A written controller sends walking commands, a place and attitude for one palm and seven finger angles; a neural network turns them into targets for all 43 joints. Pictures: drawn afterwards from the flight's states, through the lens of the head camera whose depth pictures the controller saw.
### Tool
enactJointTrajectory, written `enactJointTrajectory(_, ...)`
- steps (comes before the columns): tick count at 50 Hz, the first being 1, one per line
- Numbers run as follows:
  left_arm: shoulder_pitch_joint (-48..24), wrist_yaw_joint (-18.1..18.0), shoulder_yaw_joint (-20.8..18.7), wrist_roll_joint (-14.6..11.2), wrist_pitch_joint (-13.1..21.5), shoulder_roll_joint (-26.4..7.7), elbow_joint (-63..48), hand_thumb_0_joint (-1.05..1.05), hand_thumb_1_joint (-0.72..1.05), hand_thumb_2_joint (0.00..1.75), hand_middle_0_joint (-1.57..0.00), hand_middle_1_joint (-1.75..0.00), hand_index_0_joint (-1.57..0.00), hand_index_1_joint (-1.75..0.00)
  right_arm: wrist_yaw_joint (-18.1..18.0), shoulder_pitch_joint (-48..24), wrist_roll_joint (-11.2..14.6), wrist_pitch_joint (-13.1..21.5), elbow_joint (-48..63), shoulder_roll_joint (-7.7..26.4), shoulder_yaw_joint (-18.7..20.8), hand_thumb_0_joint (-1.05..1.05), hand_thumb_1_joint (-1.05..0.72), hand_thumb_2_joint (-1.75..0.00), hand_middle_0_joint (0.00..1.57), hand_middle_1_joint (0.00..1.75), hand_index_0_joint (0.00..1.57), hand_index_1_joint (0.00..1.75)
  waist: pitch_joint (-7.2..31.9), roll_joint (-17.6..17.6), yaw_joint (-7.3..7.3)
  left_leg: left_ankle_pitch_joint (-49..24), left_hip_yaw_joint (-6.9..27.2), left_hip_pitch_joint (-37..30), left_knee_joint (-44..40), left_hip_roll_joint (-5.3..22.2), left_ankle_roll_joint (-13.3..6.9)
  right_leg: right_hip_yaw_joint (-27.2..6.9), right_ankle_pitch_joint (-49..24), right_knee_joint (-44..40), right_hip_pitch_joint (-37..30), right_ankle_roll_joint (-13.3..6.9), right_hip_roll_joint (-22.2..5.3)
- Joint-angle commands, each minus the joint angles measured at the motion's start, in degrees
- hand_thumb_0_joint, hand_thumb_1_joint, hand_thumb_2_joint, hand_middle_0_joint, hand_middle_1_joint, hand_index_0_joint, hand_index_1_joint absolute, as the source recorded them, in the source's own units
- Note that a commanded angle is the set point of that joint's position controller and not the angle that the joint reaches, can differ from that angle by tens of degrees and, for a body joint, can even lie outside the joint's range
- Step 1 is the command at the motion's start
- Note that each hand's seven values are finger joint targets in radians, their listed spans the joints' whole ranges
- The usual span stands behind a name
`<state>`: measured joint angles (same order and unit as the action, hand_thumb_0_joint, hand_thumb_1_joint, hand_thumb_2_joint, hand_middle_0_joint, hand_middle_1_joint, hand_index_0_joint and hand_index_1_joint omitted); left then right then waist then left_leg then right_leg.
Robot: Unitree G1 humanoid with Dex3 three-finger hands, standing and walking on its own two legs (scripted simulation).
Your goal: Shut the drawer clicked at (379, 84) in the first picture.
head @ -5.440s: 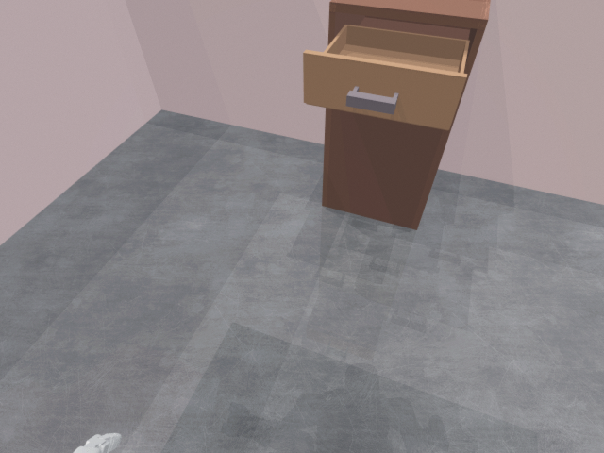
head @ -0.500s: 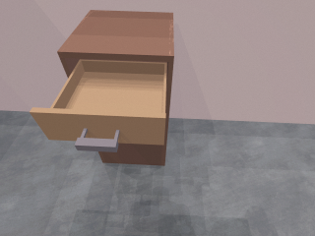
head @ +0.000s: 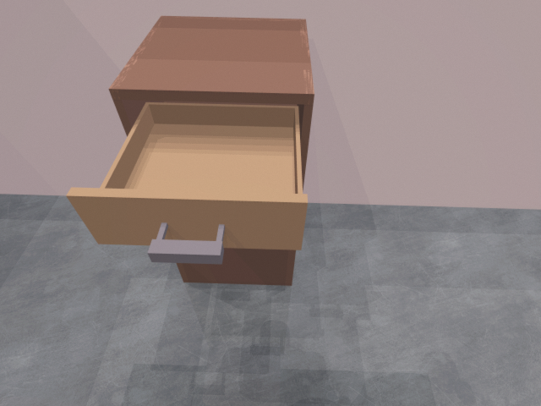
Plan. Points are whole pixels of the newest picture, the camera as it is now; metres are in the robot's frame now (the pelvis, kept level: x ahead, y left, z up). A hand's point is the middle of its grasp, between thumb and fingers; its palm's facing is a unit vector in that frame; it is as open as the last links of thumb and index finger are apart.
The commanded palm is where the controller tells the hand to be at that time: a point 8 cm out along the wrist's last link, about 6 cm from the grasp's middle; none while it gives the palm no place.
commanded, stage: look again from close up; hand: left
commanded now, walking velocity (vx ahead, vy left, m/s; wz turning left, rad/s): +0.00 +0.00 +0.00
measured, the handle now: (189, 240) +0.38 +0.17 +0.01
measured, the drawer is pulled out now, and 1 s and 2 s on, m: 0.29 0.29 0.29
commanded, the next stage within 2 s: shuffle to correct the standing spot in 0.20 s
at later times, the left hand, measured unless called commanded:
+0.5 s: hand out of the picture +0.00 +0.21 -0.17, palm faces -0.04 -0.98 -0.21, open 7.3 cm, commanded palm none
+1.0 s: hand out of the picture +0.07 +0.14 -0.17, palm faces +0.05 -0.98 -0.18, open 7.3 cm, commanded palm none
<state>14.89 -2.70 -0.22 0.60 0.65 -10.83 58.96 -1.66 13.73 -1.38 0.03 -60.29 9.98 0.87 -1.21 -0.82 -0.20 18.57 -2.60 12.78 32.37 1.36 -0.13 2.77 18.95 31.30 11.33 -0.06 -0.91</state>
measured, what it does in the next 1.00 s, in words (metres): lifts its right foot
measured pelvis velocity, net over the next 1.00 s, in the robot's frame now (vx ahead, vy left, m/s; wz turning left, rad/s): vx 0.07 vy -0.02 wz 0.03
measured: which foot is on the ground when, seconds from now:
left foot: down 0.00-1.00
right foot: down 0.00-0.82, up 0.84-1.00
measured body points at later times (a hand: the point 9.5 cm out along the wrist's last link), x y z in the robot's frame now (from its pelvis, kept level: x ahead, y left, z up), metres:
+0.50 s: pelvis +0.00 +0.03 +0.00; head +0.01 +0.03 +0.45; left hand +0.00 +0.26 -0.15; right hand +0.00 -0.20 -0.16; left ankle -0.01 +0.11 -0.73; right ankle -0.02 -0.12 -0.73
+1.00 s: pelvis +0.07 -0.02 +0.00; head +0.10 -0.02 +0.45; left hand +0.06 +0.20 -0.16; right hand +0.08 -0.25 -0.16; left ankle +0.04 +0.08 -0.73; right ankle +0.07 -0.14 -0.71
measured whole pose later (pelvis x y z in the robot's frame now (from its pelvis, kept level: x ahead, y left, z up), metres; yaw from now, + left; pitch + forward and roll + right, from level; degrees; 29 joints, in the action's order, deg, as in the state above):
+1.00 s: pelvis +0.07 -0.02 +0.00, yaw +2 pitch -1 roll +0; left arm 15.6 -1.6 -1.0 1.1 -1.2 -7.5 61.7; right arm -2.6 14.8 -1.9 1.5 -61.7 8.9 0.2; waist -4.9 -0.4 -0.7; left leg 18.5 -7.0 10.6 30.7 2.4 -0.9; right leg 4.6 22.4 45.7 20.0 0.4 -3.4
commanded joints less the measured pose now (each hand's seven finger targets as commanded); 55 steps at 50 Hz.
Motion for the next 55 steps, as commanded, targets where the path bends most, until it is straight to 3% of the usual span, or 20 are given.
enactJointTrajectory(1,3.0,-0.2,-1.2,0.2,0.1,-6.3,-2.8,0.0,0.9,0.9,-0.2,-0.3,-0.2,-0.3,0.1,1.1,0.3,0.7,2.6,6.7,1.1,0.0,-0.9,-0.9,0.2,0.3,0.2,0.3,-0.7,0.0,0.38,-19.8,4.7,-1.1,-6.2,4.9,-1.8,-3.7,-14.0,-4.1,1.0,-1.1,-4.6)
enactJointTrajectory(15,2.5,0.1,-0.7,0.2,-0.3,-5.9,-1.5,0.0,0.9,0.9,-0.2,-0.3,-0.2,-0.3,0.3,-0.3,0.6,1.0,0.8,7.7,0.5,0.0,-0.9,-0.9,0.2,0.3,0.2,0.3,0.1,-0.7,0.35,-20.0,5.2,-4.5,-10.8,5.0,-2.4,-3.6,-12.3,-5.7,-0.2,0.3,-4.9)
enactJointTrajectory(19,3.1,0.8,-0.5,0.7,-0.8,-4.6,0.0,0.0,0.9,0.9,-0.2,-0.3,-0.2,-0.3,0.2,1.1,0.3,0.4,-0.6,8.7,0.9,0.0,-0.9,-0.9,0.2,0.3,0.2,0.3,-4.0,-1.7,-0.4,3.2,8.5,-2.8,-17.5,7.4,-3.5,-0.6,-0.1,-4.5,3.2,0.4,-3.0)
enactJointTrajectory(22,3.8,1.5,-0.6,1.2,-1.3,-3.7,-0.4,0.0,0.9,0.9,-0.2,-0.3,-0.2,-0.3,-0.2,2.6,0.0,0.0,-0.8,9.9,1.5,0.0,-0.9,-0.9,0.2,0.3,0.2,0.3,-7.5,-4.4,-0.66,11.8,12.5,-1.5,-21.1,10.3,-5.2,1.1,2.5,-0.9,7.4,0.0,-1.9)
enactJointTrajectory(28,7.2,2.3,-1.4,1.0,-0.8,-3.2,0.1,0.0,0.9,0.9,-0.2,-0.3,-0.2,-0.3,-0.8,4.9,0.0,0.6,-1.2,8.4,1.6,0.0,-0.9,-0.9,0.2,0.3,0.2,0.3,-4.5,-1.1,0.1,-0.1,9.2,-0.3,-13.9,9.6,-5.8,0.4,-2.8,-3.2,3.1,-1.4,-2.8)
enactJointTrajectory(31,11.1,1.8,-2.2,0.8,-0.4,-4.9,1.8,0.0,0.9,0.9,-0.2,-0.3,-0.2,-0.3,-0.9,4.1,0.3,1.2,-0.9,5.8,1.1,0.0,-0.9,-0.9,0.2,0.3,0.2,0.3,-1.9,5.9,1.46,-6.4,0.6,6.7,-2.0,3.2,-3.4,-4.5,-11.5,-6.3,-7.0,-3.7,-7.1)
enactJointTrajectory(33,14.8,1.3,-3.1,0.6,-0.1,-7.4,2.9,0.0,0.9,0.9,-0.2,-0.3,-0.2,-0.3,-0.7,1.9,0.3,1.1,0.5,3.4,0.7,0.0,-0.9,-0.9,0.2,0.3,0.2,0.3,-1.6,14.7,2.99,6.7,-4.7,14.9,9.1,-0.5,-1.6,-12.2,-20.0,-10.6,-12.4,-8.9,-14.8)
enactJointTrajectory(34,15.6,1.1,-3.1,0.7,-0.1,-6.7,3.3,0.0,0.9,0.9,-0.2,-0.3,-0.2,-0.3,-0.7,-1.2,0.3,0.9,1.3,3.3,0.9,0.0,-0.9,-0.9,0.2,0.3,0.2,0.3,-4.1,13.3,3.95,12.8,-3.8,17.8,14.7,0.1,-1.4,-13.8,-23.9,-11.6,-11.3,-11.7,-16.7)
enactJointTrajectory(36,14.1,0.9,-2.9,1.3,0.1,-5.7,3.4,0.0,0.9,0.9,-0.2,-0.3,-0.2,-0.3,-0.4,-1.7,0.5,1.1,1.9,2.3,1.2,0.0,-0.9,-0.9,0.2,0.3,0.2,0.3,-4.6,8.3,2.47,14.7,-2.8,18.9,16.0,1.1,-1.5,-12.8,-29.4,-9.2,-11.6,-14.0,-17.3)
enactJointTrajectory(39,6.8,1.0,-2.6,0.5,-0.2,-5.1,1.9,0.0,0.9,0.9,-0.2,-0.3,-0.2,-0.3,-0.2,7.6,0.2,1.4,-1.1,1.3,1.1,0.0,-0.9,-0.9,0.2,0.3,0.2,0.3,-1.7,6.3,-3.33,-0.6,-5.4,-0.8,-2.1,0.3,-1.5,-4.3,-22.3,-2.3,-0.1,-8.3,-11.3)
enactJointTrajectory(40,5.5,1.4,-2.3,0.2,-0.4,-3.2,1.0,0.0,0.9,0.9,-0.2,-0.3,-0.2,-0.3,-0.6,13.9,-0.3,1.8,-3.3,4.4,1.6,0.0,-0.9,-0.9,0.2,0.3,0.2,0.3,-0.5,0.0,-5.51,-7.5,2.5,-10.6,-7.9,4.9,-3.7,-0.2,-16.5,8.6,8.2,-4.9,-6.4)
enactJointTrajectory(41,6.0,1.9,-1.7,0.1,-0.4,-0.3,-0.5,0.0,0.9,0.9,-0.2,-0.3,-0.2,-0.3,-1.1,18.2,-1.1,1.8,-4.4,10.6,3.0,0.0,-0.9,-0.9,0.2,0.3,0.2,0.3,0.0,-13.7,-5.94,-11.5,20.6,-16.8,-14.5,19.0,-9.2,4.8,4.3,20.7,19.6,-0.9,-0.6)
enactJointTrajectory(42,2.2,1.7,-1.9,1.0,-0.5,-1.9,-2.6,0.0,0.9,0.9,-0.2,-0.3,-0.2,-0.3,-1.1,18.1,-1.0,1.4,-4.0,11.5,3.2,0.0,-0.9,-0.9,0.2,0.3,0.2,0.3,-3.4,-12.8,-6.54,-11.7,25.1,-11.4,-18.0,23.5,-12.7,1.1,16.2,29.4,22.5,-1.4,-0.7)
enactJointTrajectory(43,0.2,1.5,-2.0,1.2,-0.6,-2.0,-3.2,0.0,0.9,0.9,-0.2,-0.3,-0.2,-0.3,-1.3,16.3,-0.8,1.5,-3.1,10.6,2.6,0.0,-0.9,-0.9,0.2,0.3,0.2,0.3,-5.6,-11.9,-5.48,-18.6,25.4,-8.8,-17.3,24.0,-14.3,-1.4,15.5,33.1,25.0,-1.3,-2.5)
enactJointTrajectory(46,2.7,1.7,-1.6,0.2,-0.7,1.2,-1.6,0.0,0.9,0.9,-0.2,-0.3,-0.2,-0.3,-1.5,5.2,-0.5,2.0,0.1,6.9,0.9,0.0,-0.9,-0.9,0.2,0.3,0.2,0.3,-4.4,-7.4,-0.31,-32.9,10.7,-1.6,-14.7,17.6,-11.2,-2.2,8.9,22.6,14.7,0.4,-5.5)
enactJointTrajectory(49,8.8,1.5,-1.1,-0.1,-0.2,2.4,1.5,0.0,0.9,0.9,-0.2,-0.3,-0.2,-0.3,-1.1,0.6,0.3,1.5,0.5,6.6,0.8,0.0,-0.9,-0.9,0.2,0.3,0.2,0.3,0.6,-3.2,2.49,-29.5,1.4,0.0,-7.9,10.5,-6.0,3.0,-7.3,1.5,-0.4,1.6,-2.9)
enactJointTrajectory(50,9.9,1.2,-1.1,0.1,0.1,0.5,2.3,0.0,0.9,0.9,-0.2,-0.3,-0.2,-0.3,-0.9,1.1,0.8,1.1,0.3,6.0,1.0,0.0,-0.9,-0.9,0.2,0.3,0.2,0.3,0.9,0.1,2.64,-21.8,0.1,0.4,-5.1,7.6,-3.3,1.8,-14.6,-4.7,-2.8,1.6,-3.2)
enactJointTrajectory(52,7.0,0.7,-2.0,0.4,0.5,-5.4,1.1,0.0,0.9,0.9,-0.2,-0.3,-0.2,-0.3,-0.2,3.7,1.1,-0.3,0.7,2.7,1.2,0.0,-0.9,-0.9,0.2,0.3,0.2,0.3,-2.6,5.9,0.12,0.1,-2.1,3.9,-4.0,1.4,0.4,-10.0,-27.4,-8.5,0.4,-3.5,-12.8)
enactJointTrajectory(53,5.9,0.6,-2.2,0.4,0.3,-7.1,-0.3,0.0,0.9,0.9,-0.2,-0.3,-0.2,-0.3,0.1,4.9,1.0,-0.9,0.3,1.9,1.3,0.0,-0.9,-0.9,0.2,0.3,0.2,0.3,-3.8,1.8,-0.62,0.1,-1.8,2.0,-3.7,0.2,0.6,-10.6,-31.3,-8.2,3.1,-4.6,-14.6)
enactJointTrajectory(55,4.9,0.1,-3.0,0.5,0.5,-8.4,-0.5,0.0,0.9,0.9,-0.2,-0.3,-0.2,-0.3,-0.2,4.1,0.8,-1.9,0.3,1.7,1.8,0.0,-0.9,-0.9,0.2,0.3,0.2,0.3,-1.1,12.4,0.22,3.3,-3.0,2.8,4.1,0.2,1.4,-12.8,-45.1,-7.8,-0.4,-7.0,-16.9)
